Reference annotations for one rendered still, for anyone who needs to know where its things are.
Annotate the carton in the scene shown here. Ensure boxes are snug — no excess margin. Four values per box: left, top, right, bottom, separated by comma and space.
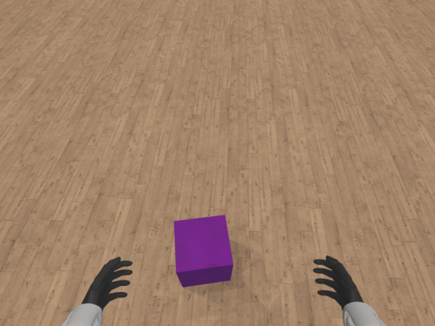
174, 215, 233, 287

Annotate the right robot hand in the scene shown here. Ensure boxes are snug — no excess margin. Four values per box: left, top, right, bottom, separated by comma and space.
313, 255, 364, 310

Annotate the left robot hand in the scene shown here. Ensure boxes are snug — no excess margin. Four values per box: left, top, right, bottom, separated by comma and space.
82, 257, 133, 311

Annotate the robot right forearm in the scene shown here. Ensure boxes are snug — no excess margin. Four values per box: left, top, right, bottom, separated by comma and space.
343, 302, 386, 326

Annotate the robot left forearm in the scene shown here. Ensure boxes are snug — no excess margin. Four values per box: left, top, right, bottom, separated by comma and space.
60, 304, 103, 326

